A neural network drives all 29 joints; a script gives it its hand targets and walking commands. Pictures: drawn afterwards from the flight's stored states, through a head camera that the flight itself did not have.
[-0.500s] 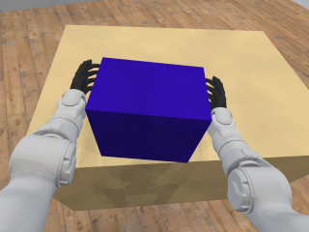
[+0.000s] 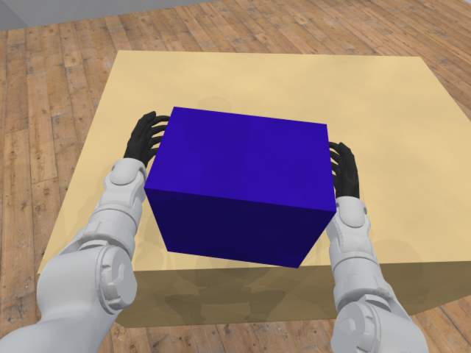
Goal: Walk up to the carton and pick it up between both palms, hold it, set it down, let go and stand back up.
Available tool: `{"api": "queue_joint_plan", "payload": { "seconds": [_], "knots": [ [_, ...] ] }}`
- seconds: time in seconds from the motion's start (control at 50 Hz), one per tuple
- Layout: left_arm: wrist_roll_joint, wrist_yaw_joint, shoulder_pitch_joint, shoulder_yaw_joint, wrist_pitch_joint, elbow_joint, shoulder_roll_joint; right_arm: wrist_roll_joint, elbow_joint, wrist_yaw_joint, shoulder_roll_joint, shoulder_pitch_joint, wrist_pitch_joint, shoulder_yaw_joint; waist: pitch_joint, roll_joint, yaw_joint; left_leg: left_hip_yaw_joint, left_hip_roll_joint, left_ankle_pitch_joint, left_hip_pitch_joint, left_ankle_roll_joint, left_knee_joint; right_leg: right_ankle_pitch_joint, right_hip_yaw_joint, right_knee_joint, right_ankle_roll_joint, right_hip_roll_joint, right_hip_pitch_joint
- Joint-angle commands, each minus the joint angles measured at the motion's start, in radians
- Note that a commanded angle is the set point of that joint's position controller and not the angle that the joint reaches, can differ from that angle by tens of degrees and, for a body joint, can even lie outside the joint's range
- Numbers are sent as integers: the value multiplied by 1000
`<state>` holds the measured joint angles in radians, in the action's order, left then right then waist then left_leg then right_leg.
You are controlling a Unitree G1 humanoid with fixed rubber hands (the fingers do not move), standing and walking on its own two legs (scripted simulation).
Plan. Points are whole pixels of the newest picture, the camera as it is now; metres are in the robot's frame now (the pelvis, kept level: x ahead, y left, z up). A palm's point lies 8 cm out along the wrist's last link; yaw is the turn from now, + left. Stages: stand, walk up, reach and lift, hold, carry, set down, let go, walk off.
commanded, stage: reach and lift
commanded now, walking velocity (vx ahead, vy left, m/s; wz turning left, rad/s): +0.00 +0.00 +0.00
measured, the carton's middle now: (240, 193) +0.41 -0.03 +0.00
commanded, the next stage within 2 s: none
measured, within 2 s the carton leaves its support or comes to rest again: leaves its support in 0.96 s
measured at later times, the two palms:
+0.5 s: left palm (136, 159) +0.44 +0.15 +0.07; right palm (345, 190) +0.37 -0.21 +0.06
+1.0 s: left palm (138, 170) +0.41 +0.14 +0.08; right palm (358, 202) +0.34 -0.21 +0.07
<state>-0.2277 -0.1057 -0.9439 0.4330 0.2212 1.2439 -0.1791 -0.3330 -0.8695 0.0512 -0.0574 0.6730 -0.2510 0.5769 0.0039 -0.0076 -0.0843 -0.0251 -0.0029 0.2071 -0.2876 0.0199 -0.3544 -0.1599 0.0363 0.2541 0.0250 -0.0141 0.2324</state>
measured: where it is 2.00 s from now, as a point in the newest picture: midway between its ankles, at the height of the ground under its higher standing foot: outside the picture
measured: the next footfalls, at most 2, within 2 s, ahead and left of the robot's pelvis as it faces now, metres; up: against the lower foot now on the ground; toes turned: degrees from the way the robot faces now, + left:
none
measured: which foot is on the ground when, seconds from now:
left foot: down 0.00-1.00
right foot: down 0.00-1.00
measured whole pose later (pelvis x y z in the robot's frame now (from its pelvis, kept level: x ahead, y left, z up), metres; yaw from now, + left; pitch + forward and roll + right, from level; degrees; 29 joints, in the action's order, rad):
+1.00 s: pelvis -0.01 +0.00 +0.00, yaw -1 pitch +5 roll -1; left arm -0.10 -0.05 -0.75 0.24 0.07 0.99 -0.14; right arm -0.12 -0.78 0.10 0.02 0.53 -0.16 0.32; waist 0.04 -0.01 -0.07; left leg -0.05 -0.01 0.18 -0.22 0.02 -0.32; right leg -0.14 0.04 0.23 0.02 -0.02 0.17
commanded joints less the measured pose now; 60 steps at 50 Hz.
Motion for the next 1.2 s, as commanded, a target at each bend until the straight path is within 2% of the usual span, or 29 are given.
{"api": "queue_joint_plan", "payload": {
  "seconds": [0.0, 0.08, 0.1, 0.12, 0.2, 0.28, 0.34, 0.4, 0.42, 0.46, 0.5, 0.54, 0.56, 0.58, 0.64, 0.72, 0.78, 0.82, 0.84, 0.86, 0.9, 0.96, 0.98, 1.02, 1.08, 1.1, 1.12, 1.16, 1.18],
  "knots": [
    [-61, -112, -369, -177, -3, -4, 522, -62, -37, -121, -463, 447, -19, -292, 437, 72, -11, -39, -15, -494, 230, -82, -28, 446, 60, 60, 12, 32, -159],
    [-65, -112, -372, -172, -15, -33, 510, -57, -25, -119, -461, 433, -14, -295, 425, 76, -8, -43, -12, -492, 242, -79, -28, 428, 62, 47, 7, 33, -149],
    [-65, -111, -366, -155, -25, -23, 500, -58, -19, -117, -457, 422, -11, -298, 418, 58, 4, -45, -10, -485, 234, -72, -27, 457, 51, 53, 9, 26, -171],
    [-66, -111, -359, -157, -29, -34, 498, -51, -29, -115, -460, 423, -4, -306, 409, 42, -5, -45, -9, -466, 205, -71, -15, 451, 57, 53, 15, 29, -196],
    [-47, -107, -361, -186, -44, -69, 507, -44, -10, -113, -453, 421, 2, -309, 420, 51, 1, -54, -14, -468, 240, -73, -23, 399, 65, 49, 13, 34, -163],
    [-62, -113, -364, -184, -56, -90, 506, -43, 8, -108, -461, 434, 10, -320, 440, 50, -4, -55, -7, -438, 229, -67, -11, 419, 59, 56, 21, 29, -183],
    [-53, -109, -331, -201, -56, -114, 534, -49, 20, -109, -476, 421, -1, -318, 487, 63, 2, -55, -8, -491, 247, -72, -25, 437, 74, 65, 15, 34, -178],
    [-47, -95, -307, -223, -40, -122, 552, -20, 11, -98, -486, 430, -33, -377, 511, 62, 16, -55, -7, -569, 250, -81, -46, 510, 63, 67, 17, 34, -190],
    [-36, -93, -307, -249, -39, -134, 567, -10, 31, -96, -486, 433, -42, -393, 515, 69, 2, -59, -3, -574, 256, -80, -51, 527, 55, 70, 18, 30, -202],
    [-31, -97, -328, -253, -39, -156, 574, 0, 16, -88, -497, 455, -42, -417, 508, 60, 10, -61, 1, -524, 221, -83, -22, 516, 56, 57, 23, 29, -232],
    [-12, -96, -337, -270, -43, -159, 557, -1, 5, -81, -481, 434, -38, -408, 469, 49, -19, -51, -7, -482, 221, -76, -11, 483, 58, 50, 25, 26, -218],
    [-13, -91, -301, -283, -47, -151, 559, 10, 23, -80, -466, 411, -33, -428, 466, 17, -20, -53, -6, -472, 229, -72, -9, 487, 64, 50, 31, 33, -212],
    [-1, -95, -327, -286, -47, -173, 558, 16, 38, -78, -474, 442, -31, -428, 481, 47, -6, -47, -2, -476, 223, -72, -6, 474, 59, 49, 25, 25, -230],
    [8, -92, -318, -304, -51, -175, 564, 29, 57, -77, -463, 442, -33, -432, 484, 35, -18, -52, -6, -476, 223, -80, -8, 493, 63, 49, 25, 29, -234],
    [28, -85, -328, -353, -53, -223, 587, 61, 87, -75, -473, 469, -32, -488, 536, 68, -12, -49, 1, -517, 260, -85, -21, 504, 48, 48, 19, 31, -219],
    [53, -76, -307, -397, -63, -288, 616, 116, 110, -75, -497, 469, -13, -567, 575, 72, -9, -49, -1, -524, 273, -88, -24, 505, 44, 43, 14, 33, -236],
    [66, -76, -302, -397, -77, -272, 618, 126, 171, -76, -479, 489, 1, -586, 547, 15, 1, -45, 7, -489, 233, -78, -8, 523, 43, 45, 27, 29, -267],
    [67, -76, -305, -404, -78, -312, 610, 146, 201, -75, -492, 495, 10, -601, 553, 30, -2, -46, 18, -450, 202, -78, 8, 546, 29, 53, 29, 27, -305],
    [74, -77, -284, -412, -87, -305, 622, 156, 210, -76, -492, 507, 15, -615, 542, 13, 13, -47, 12, -442, 206, -69, 16, 534, 30, 55, 31, 25, -306],
    [76, -79, -312, -411, -90, -317, 609, 155, 205, -78, -482, 506, 24, -613, 530, 9, 5, -38, 12, -428, 213, -66, 21, 492, 28, 43, 34, 25, -288],
    [80, -79, -321, -417, -95, -335, 624, 159, 236, -80, -489, 504, 36, -617, 523, 8, 20, -42, 16, -427, 219, -67, 19, 482, 27, 39, 27, 26, -287],
    [130, -60, -338, -491, -101, -403, 662, 199, 267, -91, -474, 538, 33, -648, 597, 55, 12, -26, -3, -549, 300, -95, -16, 455, 29, 35, 10, 44, -233],
    [133, -55, -334, -511, -114, -414, 663, 215, 256, -94, -472, 546, 43, -678, 602, 81, 26, -36, 0, -560, 327, -96, -22, 441, 29, 29, 3, 42, -210],
    [138, -54, -326, -503, -137, -410, 665, 231, 258, -96, -456, 538, 73, -669, 542, 50, 13, -21, -2, -488, 322, -85, -4, 352, 33, 9, 6, 39, -186],
    [120, -64, -329, -458, -190, -407, 652, 219, 242, -101, -451, 560, 120, -640, 475, 21, 25, -31, 10, -391, 300, -71, 30, 297, 26, -2, 4, 38, -198],
    [122, -67, -309, -453, -207, -417, 653, 220, 276, -102, -443, 566, 126, -635, 471, 8, 44, -40, 9, -366, 297, -68, 44, 294, 29, -6, 4, 35, -219],
    [116, -69, -297, -431, -225, -417, 634, 227, 281, -103, -429, 560, 139, -626, 453, -4, 38, -38, 13, -343, 278, -59, 50, 293, 21, -4, 8, 30, -250],
    [114, -72, -319, -434, -249, -444, 635, 230, 275, -107, -427, 600, 147, -637, 453, -1, 48, -43, 16, -346, 301, -62, 63, 272, 22, -7, 9, 34, -261],
    [108, -77, -338, -414, -262, -447, 625, 217, 246, -104, -429, 562, 158, -612, 416, -7, 25, -34, 20, -309, 297, -53, 72, 250, 15, -24, 9, 29, -261]
  ]
}}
